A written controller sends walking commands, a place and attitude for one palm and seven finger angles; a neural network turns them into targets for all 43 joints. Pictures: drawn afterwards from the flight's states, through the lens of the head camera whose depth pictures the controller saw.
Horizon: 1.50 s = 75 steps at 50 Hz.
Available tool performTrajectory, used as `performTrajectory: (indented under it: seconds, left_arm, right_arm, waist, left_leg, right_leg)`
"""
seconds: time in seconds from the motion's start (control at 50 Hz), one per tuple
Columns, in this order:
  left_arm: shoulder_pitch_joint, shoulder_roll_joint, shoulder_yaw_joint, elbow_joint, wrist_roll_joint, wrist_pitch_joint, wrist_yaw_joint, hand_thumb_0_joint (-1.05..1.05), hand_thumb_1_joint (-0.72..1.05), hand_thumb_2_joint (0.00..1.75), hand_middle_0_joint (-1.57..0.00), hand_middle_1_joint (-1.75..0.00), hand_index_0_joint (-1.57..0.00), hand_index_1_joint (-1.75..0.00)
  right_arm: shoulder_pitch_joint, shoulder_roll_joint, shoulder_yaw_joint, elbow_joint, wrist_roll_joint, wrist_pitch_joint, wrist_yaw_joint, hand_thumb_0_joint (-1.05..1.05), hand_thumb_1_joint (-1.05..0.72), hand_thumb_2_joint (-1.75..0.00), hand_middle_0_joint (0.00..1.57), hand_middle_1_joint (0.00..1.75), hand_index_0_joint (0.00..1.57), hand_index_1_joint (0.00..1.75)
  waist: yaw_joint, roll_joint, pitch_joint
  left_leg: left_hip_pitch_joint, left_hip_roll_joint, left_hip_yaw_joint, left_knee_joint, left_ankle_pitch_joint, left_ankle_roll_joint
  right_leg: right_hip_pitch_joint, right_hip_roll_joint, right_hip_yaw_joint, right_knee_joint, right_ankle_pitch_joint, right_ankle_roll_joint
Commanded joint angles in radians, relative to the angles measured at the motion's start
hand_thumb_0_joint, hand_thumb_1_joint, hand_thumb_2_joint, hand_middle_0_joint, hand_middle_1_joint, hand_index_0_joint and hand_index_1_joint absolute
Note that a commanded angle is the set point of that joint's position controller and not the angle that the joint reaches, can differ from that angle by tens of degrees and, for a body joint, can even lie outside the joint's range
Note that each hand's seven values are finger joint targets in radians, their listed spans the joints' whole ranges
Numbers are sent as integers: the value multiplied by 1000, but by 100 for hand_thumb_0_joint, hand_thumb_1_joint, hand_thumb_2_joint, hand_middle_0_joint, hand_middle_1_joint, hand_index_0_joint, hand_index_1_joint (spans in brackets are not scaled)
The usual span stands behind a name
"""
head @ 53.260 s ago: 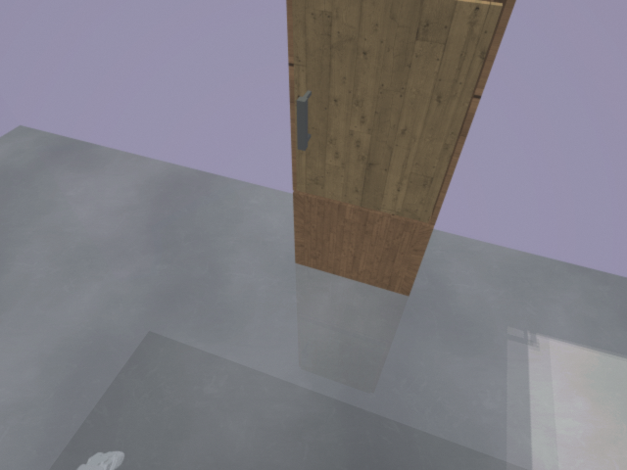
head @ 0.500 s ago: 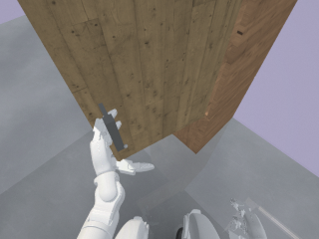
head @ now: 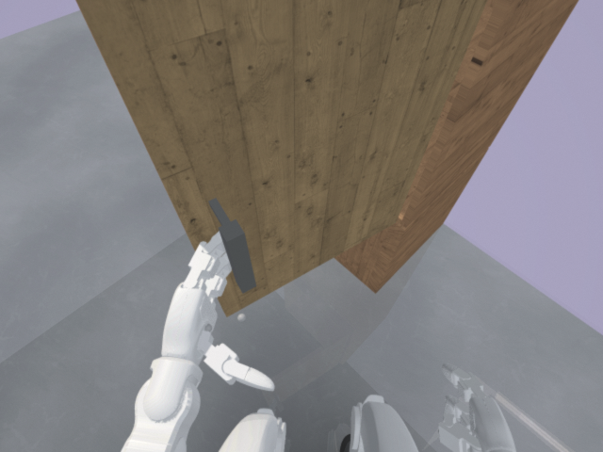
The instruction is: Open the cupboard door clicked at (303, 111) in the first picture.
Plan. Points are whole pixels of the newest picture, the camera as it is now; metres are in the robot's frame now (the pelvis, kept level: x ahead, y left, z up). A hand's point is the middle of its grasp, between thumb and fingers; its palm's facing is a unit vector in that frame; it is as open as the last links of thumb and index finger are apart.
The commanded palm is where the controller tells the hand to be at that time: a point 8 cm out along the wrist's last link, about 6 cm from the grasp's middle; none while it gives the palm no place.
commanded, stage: slide the hand sideways off the handle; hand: left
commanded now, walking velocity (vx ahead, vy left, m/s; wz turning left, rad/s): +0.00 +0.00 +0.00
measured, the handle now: (232, 248) +0.37 +0.12 +0.04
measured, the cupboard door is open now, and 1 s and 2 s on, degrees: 77 77 77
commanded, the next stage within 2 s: draw the hand back to the body in 0.72 s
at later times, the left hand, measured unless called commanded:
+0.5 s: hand (192, 348) +0.24 +0.15 +0.03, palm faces -0.03 -1.00 -0.04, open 16.3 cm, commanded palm +0.21 +0.21 +0.04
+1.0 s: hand (156, 355) +0.22 +0.17 +0.06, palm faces -0.07 -1.00 -0.05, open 16.3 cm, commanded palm +0.19 +0.24 +0.08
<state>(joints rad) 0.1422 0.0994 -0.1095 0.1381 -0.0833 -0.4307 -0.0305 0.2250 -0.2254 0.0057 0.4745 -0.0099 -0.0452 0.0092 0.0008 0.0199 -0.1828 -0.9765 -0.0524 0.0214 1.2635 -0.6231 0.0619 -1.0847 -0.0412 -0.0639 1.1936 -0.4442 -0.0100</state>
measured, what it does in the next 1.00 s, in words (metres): stands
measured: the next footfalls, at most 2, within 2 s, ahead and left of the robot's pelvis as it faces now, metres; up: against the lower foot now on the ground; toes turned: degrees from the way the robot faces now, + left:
none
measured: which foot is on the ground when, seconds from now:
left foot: down 0.00-1.00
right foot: down 0.00-1.00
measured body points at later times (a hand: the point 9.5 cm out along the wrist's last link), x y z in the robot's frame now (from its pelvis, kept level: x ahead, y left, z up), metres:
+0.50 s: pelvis +0.01 -0.02 -0.01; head +0.09 -0.01 +0.43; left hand +0.23 +0.20 +0.04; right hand +0.20 -0.25 -0.09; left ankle -0.01 +0.08 -0.63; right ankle +0.07 -0.12 -0.63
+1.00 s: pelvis +0.00 -0.01 +0.00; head +0.07 -0.01 +0.44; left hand +0.22 +0.23 +0.07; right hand +0.19 -0.24 -0.08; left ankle -0.01 +0.08 -0.63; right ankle +0.07 -0.12 -0.63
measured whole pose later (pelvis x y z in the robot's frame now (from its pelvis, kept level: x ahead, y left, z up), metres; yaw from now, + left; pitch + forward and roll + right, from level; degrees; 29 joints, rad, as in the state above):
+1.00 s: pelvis +0.00 -0.01 +0.00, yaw +0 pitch +18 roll -3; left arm 0.41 0.27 0.17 -0.13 -0.30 -0.33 -0.31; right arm 0.23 -0.22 0.02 0.47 0.03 -0.12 -0.07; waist 0.01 0.03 -0.18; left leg -0.97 -0.02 -0.02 1.30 -0.64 0.04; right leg -1.06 -0.01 -0.11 1.20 -0.45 -0.03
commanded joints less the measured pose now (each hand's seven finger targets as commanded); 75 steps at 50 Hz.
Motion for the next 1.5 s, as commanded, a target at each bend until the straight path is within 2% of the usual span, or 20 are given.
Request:
performTrajectory:
  seconds: [0.0, 0.12, 0.16, 0.24, 0.34, 0.36, 0.44, 0.5, 0.62, 0.8, 0.84, 0.88, 1.02, 1.2, 1.3, 1.32, 1.34, 1.36, 1.42, 1.48]
  left_arm:
    - [-68, 42, 14, -287, -5, -68, -6, 0, -50, 30, -15, -30, -15, -30]
    - [9, 67, 36, -346, -25, -67, -34, 0, -50, 30, -15, -30, -15, -30]
    - [31, 73, 45, -342, -34, -59, -52, 0, -50, 30, -15, -30, -15, -30]
    - [137, 127, 120, -363, -63, -46, -89, 0, -50, 30, -15, -30, -15, -30]
    - [171, 168, 190, -353, -107, -46, -138, 0, -50, 30, -15, -30, -15, -30]
    - [141, 165, 184, -360, -114, -51, -151, 0, -50, 30, -15, -30, -15, -30]
    - [191, 216, 256, -372, -160, -69, -203, 0, -50, 30, -15, -30, -15, -30]
    - [179, 233, 277, -367, -186, -66, -242, 0, -50, 30, -15, -30, -15, -30]
    - [223, 297, 381, -330, -232, -50, -293, 0, -50, 30, -15, -30, -15, -30]
    - [184, 272, 349, -331, -252, -47, -329, 0, -50, 30, -15, -30, -15, -30]
    - [210, 321, 377, -449, -251, -40, -319, 0, -50, 30, -15, -30, -15, -30]
    - [241, 339, 392, -514, -249, -9, -297, 0, -50, 30, -15, -30, -15, -30]
    - [303, 300, 389, -480, -242, 86, -247, 0, -50, 30, -15, -30, -15, -30]
    - [321, 328, 405, -549, -251, 105, -267, 0, -50, 30, -15, -30, -15, -30]
    - [357, 336, 423, -596, -256, 137, -262, 0, -32, 37, -16, -30, -16, -30]
    - [376, 513, 489, -639, -73, 211, -84, 0, -29, 39, -16, -30, -16, -30]
    - [407, 371, 391, -697, -55, 256, -7, 0, -26, 40, -16, -30, -16, -30]
    - [439, 327, 345, -691, -24, 292, 48, 0, -22, 42, -16, -30, -16, -30]
    - [441, 368, 379, -709, 18, 338, 142, 0, -12, 47, -16, -30, -16, -30]
    - [401, 368, 370, -731, 39, 352, 174, 0, -1, 51, -17, -30, -17, -30]
  right_arm:
    - [-34, -122, -47, -155, 3, -41, -12, 0, -90, -90, 20, 30, 20, 30]
    - [-32, -122, -44, -163, 4, -54, -30, 0, -90, -90, 20, 30, 20, 30]
    - [-26, -122, -46, -159, 5, -58, -34, 0, -90, -90, 20, 30, 20, 30]
    - [-22, -118, -44, -166, 9, -63, -43, 0, -90, -90, 20, 30, 20, 30]
    - [-34, -119, -41, -165, 15, -74, -58, 0, -90, -90, 20, 30, 20, 30]
    - [-34, -123, -40, -164, 15, -79, -60, 0, -90, -90, 20, 30, 20, 30]
    - [-33, -124, -44, -157, 19, -100, -70, 0, -90, -90, 20, 30, 20, 30]
    - [-35, -129, -46, -150, 24, -111, -74, 0, -90, -90, 20, 30, 20, 30]
    - [-43, -132, -53, -143, 32, -121, -83, 0, -90, -90, 20, 30, 20, 30]
    - [-39, -146, -51, -134, 33, -154, -89, 0, -90, -90, 20, 30, 20, 30]
    - [-42, -144, -51, -157, 36, -155, -87, 0, -90, -90, 20, 30, 20, 30]
    - [-29, -137, -49, -168, 40, -148, -87, 0, -90, -90, 20, 30, 20, 30]
    - [-24, -132, -36, -187, 50, -123, -101, 0, -90, -90, 20, 30, 20, 30]
    - [-3, -137, -20, -195, 53, -155, -106, 0, -90, -90, 20, 30, 20, 30]
    - [-1, -131, -19, -190, 60, -174, -101, 0, -90, -90, 20, 30, 20, 30]
    - [9, -129, -33, -184, 35, -151, -124, 0, -90, -90, 20, 30, 20, 30]
    - [-1, -103, -20, -203, 32, -147, -129, 0, -90, -90, 20, 30, 20, 30]
    - [14, -98, -15, -183, 33, -137, -126, 0, -90, -90, 20, 30, 20, 30]
    - [8, -107, -19, -162, 29, -118, -132, 0, -90, -90, 20, 30, 20, 30]
    - [9, -114, -13, -146, 27, -123, -134, 0, -90, -90, 20, 30, 20, 30]
  waist:
    - [-14, -6, -265]
    - [-10, 20, -276]
    - [-19, -20, -277]
    - [6, -31, -303]
    - [2, -34, -250]
    - [-14, -33, -245]
    - [6, -8, -289]
    - [-7, -9, -270]
    - [10, -13, -261]
    - [-9, 5, -248]
    - [24, 72, -306]
    - [28, 87, -318]
    - [1, -1, -182]
    - [5, 46, -116]
    - [15, 74, -108]
    - [71, 71, -145]
    - [34, 108, -69]
    - [30, 149, -26]
    - [29, 47, -33]
    - [23, 65, -24]
  left_leg:
    - [94, 32, -107, -231, 318, -100]
    - [90, 27, -114, -217, 355, -103]
    - [81, 28, -110, -204, 344, -99]
    - [52, 20, -91, -193, 365, -87]
    - [-12, 15, -74, -175, 281, -70]
    - [-17, 16, -74, -166, 265, -66]
    - [-26, 14, -66, -148, 283, -64]
    - [-42, 16, -61, -135, 261, -60]
    - [-83, 19, -57, -122, 250, -57]
    - [-66, 21, -66, -117, 226, -56]
    - [8, 19, -65, -161, 268, -63]
    - [63, 18, -69, -202, 302, -68]
    - [97, 22, -86, -297, 225, -66]
    - [229, 30, -94, -395, 292, -83]
    - [306, 37, -95, -437, 377, -94]
    - [318, 60, -90, -508, 385, -73]
    - [335, 57, -87, -534, 373, -79]
    - [351, 65, -95, -556, 376, -85]
    - [411, 78, -94, -577, 449, -76]
    - [491, 82, -86, -612, 530, -81]
  right_leg:
    - [268, 32, 3, -90, 129, -36]
    - [269, 35, 1, -73, 147, -38]
    - [269, 37, 2, -77, 156, -32]
    - [338, 37, 12, -78, 209, -33]
    - [345, 39, 31, -101, 161, -28]
    - [329, 39, 32, -104, 145, -25]
    - [371, 40, 51, -105, 163, -27]
    - [358, 39, 64, -117, 134, -21]
    - [379, 41, 87, -130, 87, -23]
    - [306, 45, 68, -119, 44, -19]
    - [344, 47, 57, -123, 77, -26]
    - [378, 50, 36, -140, 115, -25]
    - [416, 61, 5, -246, 28, -17]
    - [495, 65, -14, -323, 100, -20]
    - [550, 67, -24, -352, 178, -20]
    - [616, 38, 41, -393, 159, -31]
    - [599, 34, 33, -414, 150, -24]
    - [610, 29, 26, -422, 137, -22]
    - [676, 35, 20, -468, 190, -20]
    - [727, 29, 21, -503, 249, -16]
